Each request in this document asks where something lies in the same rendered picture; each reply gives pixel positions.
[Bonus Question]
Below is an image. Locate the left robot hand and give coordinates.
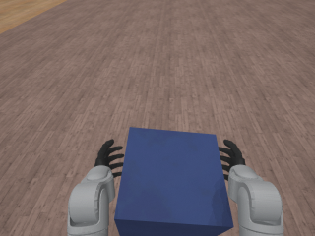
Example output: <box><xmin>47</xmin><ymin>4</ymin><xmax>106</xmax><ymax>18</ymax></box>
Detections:
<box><xmin>94</xmin><ymin>139</ymin><xmax>124</xmax><ymax>178</ymax></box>

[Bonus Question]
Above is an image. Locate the robot right forearm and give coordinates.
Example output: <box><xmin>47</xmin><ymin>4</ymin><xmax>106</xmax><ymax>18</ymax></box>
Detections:
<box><xmin>227</xmin><ymin>164</ymin><xmax>284</xmax><ymax>236</ymax></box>

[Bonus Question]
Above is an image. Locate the right robot hand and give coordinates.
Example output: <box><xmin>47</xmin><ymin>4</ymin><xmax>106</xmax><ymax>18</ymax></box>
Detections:
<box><xmin>219</xmin><ymin>139</ymin><xmax>246</xmax><ymax>181</ymax></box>

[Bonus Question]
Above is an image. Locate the robot left forearm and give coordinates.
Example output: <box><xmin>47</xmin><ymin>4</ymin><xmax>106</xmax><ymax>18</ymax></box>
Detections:
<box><xmin>67</xmin><ymin>165</ymin><xmax>116</xmax><ymax>236</ymax></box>

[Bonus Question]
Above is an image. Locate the carton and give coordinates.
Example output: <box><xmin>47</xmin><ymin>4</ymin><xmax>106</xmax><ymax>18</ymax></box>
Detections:
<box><xmin>114</xmin><ymin>127</ymin><xmax>234</xmax><ymax>236</ymax></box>

